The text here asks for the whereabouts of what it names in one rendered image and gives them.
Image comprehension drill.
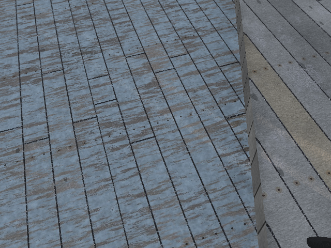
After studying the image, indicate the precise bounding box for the robot right hand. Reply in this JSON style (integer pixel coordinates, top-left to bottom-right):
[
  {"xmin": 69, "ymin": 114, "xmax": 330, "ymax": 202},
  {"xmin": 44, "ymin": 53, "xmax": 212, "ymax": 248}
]
[{"xmin": 307, "ymin": 237, "xmax": 331, "ymax": 248}]

